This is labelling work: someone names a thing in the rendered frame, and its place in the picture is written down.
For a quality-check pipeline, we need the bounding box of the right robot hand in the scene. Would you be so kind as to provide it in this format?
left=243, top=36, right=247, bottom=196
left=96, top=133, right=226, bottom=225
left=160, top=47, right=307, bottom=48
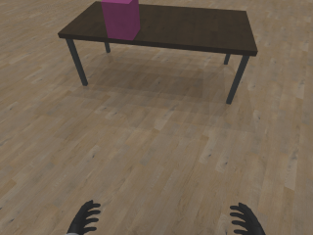
left=230, top=203, right=266, bottom=235

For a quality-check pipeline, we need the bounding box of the left robot hand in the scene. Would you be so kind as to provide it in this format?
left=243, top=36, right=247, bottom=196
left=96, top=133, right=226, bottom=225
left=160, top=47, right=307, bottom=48
left=67, top=200, right=101, bottom=235

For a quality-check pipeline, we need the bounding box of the carton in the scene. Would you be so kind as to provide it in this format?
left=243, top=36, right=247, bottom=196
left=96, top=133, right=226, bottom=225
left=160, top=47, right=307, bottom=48
left=101, top=0, right=141, bottom=41

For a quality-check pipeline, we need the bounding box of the table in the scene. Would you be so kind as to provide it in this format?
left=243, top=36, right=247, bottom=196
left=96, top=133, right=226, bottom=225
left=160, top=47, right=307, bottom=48
left=58, top=1, right=258, bottom=105

